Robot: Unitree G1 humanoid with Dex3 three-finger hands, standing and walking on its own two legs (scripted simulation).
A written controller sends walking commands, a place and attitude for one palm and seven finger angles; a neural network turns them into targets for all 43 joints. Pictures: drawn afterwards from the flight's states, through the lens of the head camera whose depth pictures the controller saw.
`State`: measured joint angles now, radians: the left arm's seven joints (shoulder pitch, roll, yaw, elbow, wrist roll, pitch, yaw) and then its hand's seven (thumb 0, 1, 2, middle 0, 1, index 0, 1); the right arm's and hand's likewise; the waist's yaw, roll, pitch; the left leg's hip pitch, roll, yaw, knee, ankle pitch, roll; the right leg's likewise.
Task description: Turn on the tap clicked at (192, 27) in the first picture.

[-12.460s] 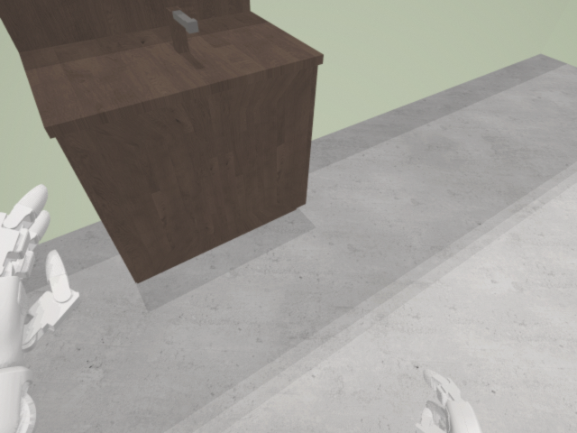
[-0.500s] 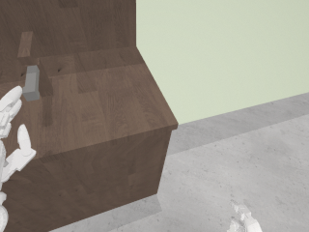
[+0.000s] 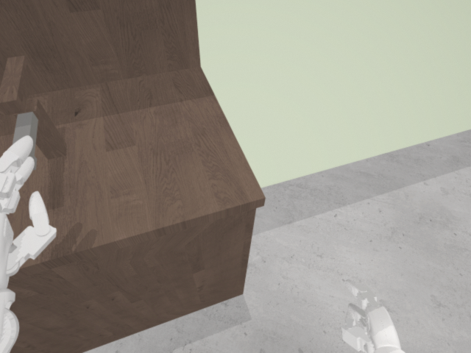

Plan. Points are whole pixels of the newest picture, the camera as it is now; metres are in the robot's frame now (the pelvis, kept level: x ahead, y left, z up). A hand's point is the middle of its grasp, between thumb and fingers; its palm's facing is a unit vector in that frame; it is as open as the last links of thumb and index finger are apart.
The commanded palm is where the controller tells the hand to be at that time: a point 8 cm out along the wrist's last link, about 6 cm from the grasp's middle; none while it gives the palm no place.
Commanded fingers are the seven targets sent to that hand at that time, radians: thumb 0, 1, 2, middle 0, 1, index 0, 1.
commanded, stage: come to a stop and stand still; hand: left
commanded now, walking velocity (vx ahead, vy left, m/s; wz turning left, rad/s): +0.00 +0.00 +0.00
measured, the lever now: (22, 160) +0.35 +0.37 +0.12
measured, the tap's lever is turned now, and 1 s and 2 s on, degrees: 0 0 0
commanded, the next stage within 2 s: look again from close up in 0.14 s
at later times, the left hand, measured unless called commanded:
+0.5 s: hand (20, 238) +0.21 +0.27 +0.16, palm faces +0.39 -0.84 -0.37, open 7.4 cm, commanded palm +0.15 +0.31 +0.18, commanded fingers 0.00 0.90 0.90 -0.20 -0.30 -0.20 -0.30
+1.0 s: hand out of the picture +0.22 +0.32 +0.19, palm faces +0.50 -0.77 -0.40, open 7.4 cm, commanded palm +0.13 +0.31 +0.18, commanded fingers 0.00 0.90 0.90 -0.20 -0.30 -0.20 -0.30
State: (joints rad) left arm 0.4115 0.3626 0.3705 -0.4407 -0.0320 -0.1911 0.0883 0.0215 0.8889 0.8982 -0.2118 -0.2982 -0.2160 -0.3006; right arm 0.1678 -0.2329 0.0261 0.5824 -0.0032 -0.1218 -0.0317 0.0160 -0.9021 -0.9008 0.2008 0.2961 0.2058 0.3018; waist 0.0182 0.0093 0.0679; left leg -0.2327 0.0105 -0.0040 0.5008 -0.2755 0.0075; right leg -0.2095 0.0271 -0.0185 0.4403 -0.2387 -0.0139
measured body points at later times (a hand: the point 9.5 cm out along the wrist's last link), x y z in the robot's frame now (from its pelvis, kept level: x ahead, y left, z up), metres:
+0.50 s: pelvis +0.00 +0.02 +0.00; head +0.02 +0.04 +0.45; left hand +0.18 +0.32 +0.18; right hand +0.19 -0.18 -0.07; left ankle -0.01 +0.11 -0.74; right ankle +0.00 -0.11 -0.74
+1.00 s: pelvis -0.02 +0.02 +0.00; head +0.00 +0.04 +0.45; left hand +0.19 +0.35 +0.21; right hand +0.15 -0.18 -0.08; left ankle -0.01 +0.11 -0.74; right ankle +0.00 -0.11 -0.74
